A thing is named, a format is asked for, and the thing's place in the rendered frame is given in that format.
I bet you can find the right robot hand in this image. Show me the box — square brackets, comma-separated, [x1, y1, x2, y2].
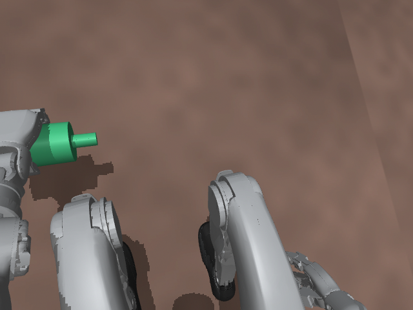
[285, 251, 341, 310]

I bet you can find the left robot foot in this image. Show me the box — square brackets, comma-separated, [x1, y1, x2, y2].
[122, 242, 141, 310]

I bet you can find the left robot arm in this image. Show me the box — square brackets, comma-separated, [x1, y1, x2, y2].
[0, 142, 31, 310]

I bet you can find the right robot arm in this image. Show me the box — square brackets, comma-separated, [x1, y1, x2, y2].
[325, 291, 367, 310]

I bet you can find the left robot hand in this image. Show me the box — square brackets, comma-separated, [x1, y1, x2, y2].
[0, 108, 50, 176]

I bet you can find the right robot foot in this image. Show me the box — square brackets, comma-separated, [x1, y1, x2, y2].
[198, 222, 236, 302]

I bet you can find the bottle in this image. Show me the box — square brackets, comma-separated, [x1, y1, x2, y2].
[30, 122, 98, 167]

